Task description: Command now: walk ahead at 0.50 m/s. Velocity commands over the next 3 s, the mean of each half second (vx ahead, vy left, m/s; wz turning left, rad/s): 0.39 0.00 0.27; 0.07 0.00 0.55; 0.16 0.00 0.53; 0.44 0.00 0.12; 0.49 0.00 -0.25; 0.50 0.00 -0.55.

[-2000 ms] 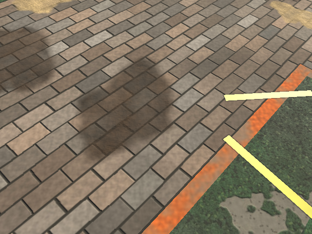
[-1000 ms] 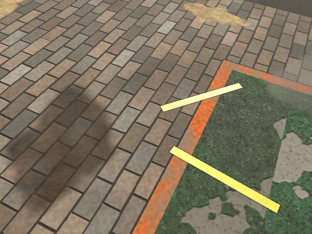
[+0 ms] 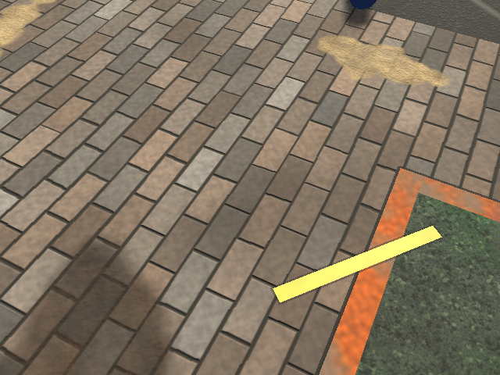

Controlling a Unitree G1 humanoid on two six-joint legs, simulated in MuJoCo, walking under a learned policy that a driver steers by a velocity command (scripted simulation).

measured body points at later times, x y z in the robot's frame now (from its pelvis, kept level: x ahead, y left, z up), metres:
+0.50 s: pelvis +0.24 -0.04 -0.01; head +0.28 -0.04 +0.44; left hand +0.36 +0.23 -0.11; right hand +0.28 -0.30 -0.16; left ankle +0.12 +0.06 -0.65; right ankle +0.34 -0.11 -0.74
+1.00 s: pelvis +0.25 +0.00 +0.00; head +0.26 +0.04 +0.45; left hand +0.21 +0.29 -0.14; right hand +0.49 -0.19 -0.10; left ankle +0.24 +0.08 -0.74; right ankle +0.32 -0.12 -0.67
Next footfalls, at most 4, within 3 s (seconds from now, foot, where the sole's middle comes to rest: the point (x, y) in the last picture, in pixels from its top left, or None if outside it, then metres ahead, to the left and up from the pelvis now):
0.38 right None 0.38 -0.11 -0.77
0.84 left None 0.28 0.10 -0.77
1.32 right None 0.35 -0.07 -0.77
1.76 left None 0.36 0.26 -0.77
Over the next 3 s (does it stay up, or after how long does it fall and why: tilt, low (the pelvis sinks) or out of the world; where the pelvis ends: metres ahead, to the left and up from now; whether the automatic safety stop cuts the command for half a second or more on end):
stays up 0.84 0.57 0.01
